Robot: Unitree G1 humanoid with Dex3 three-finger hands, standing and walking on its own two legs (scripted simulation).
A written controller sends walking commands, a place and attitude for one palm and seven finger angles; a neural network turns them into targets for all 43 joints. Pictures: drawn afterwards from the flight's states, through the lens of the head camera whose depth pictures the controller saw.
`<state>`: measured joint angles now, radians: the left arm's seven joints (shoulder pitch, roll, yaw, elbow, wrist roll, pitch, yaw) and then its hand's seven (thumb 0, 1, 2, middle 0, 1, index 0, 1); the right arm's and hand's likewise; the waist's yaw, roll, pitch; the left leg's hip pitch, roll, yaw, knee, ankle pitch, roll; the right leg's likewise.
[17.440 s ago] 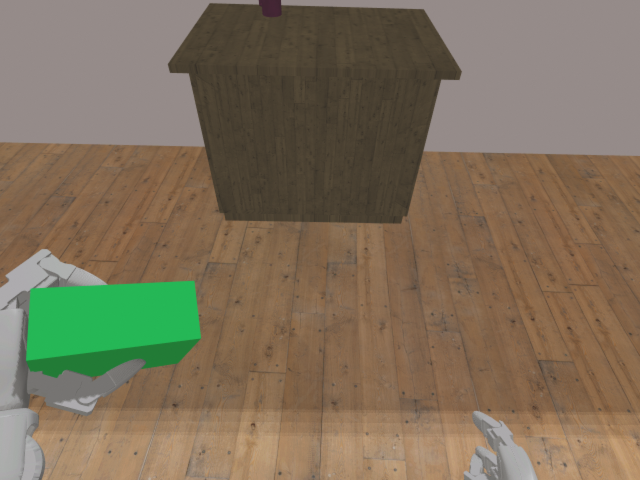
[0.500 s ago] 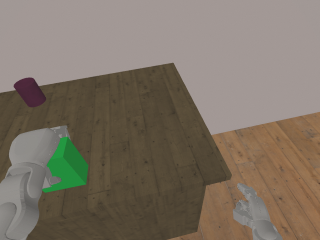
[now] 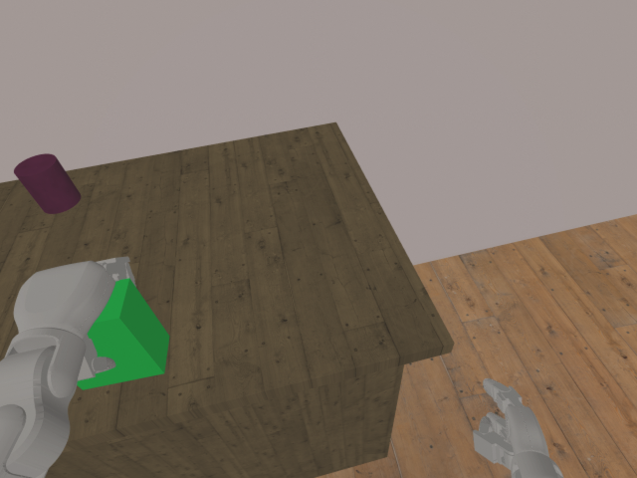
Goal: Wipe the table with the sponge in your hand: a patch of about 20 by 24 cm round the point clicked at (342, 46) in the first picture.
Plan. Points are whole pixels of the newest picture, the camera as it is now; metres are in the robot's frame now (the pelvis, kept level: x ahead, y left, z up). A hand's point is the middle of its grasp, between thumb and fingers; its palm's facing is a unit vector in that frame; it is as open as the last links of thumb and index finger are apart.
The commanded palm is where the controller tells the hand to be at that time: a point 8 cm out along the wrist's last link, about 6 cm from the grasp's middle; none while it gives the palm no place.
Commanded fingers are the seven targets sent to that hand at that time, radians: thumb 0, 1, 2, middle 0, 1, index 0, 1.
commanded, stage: lower the sponge onto the table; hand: left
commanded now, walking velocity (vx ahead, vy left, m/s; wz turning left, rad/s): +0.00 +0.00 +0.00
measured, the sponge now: (113, 345) +0.23 +0.31 +0.06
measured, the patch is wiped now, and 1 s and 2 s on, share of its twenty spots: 0.00 0.00 0.25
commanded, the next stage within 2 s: wipe forward along the first lane in 0.88 s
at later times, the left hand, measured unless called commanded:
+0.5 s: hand (107, 331) +0.23 +0.30 +0.09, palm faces +0.01 -0.06 -1.00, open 9.8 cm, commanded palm +0.20 +0.30 +0.15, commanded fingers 0.00 0.10 1.30 -1.20 -1.60 -1.20 -1.60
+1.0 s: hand (106, 334) +0.23 +0.31 +0.08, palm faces -0.01 -0.04 -1.00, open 9.8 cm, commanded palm +0.21 +0.30 +0.13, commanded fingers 0.00 0.10 1.30 -1.20 -1.60 -1.20 -1.60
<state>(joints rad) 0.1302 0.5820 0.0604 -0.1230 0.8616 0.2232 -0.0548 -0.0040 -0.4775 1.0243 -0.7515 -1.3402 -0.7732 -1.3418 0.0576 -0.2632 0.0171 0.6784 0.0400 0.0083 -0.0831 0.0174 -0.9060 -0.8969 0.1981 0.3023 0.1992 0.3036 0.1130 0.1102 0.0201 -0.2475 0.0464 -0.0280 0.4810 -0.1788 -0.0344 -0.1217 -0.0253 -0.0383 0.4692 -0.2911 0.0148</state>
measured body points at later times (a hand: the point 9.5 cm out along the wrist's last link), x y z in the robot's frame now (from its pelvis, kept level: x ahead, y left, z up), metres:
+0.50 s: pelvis +0.00 +0.00 +0.00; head -0.01 -0.03 +0.45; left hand +0.22 +0.30 +0.14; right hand +0.24 -0.20 -0.08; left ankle +0.05 +0.14 -0.74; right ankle -0.02 -0.13 -0.74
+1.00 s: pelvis +0.00 +0.00 +0.00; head -0.01 -0.04 +0.45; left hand +0.23 +0.31 +0.13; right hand +0.23 -0.22 -0.10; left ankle +0.05 +0.14 -0.74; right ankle -0.02 -0.13 -0.74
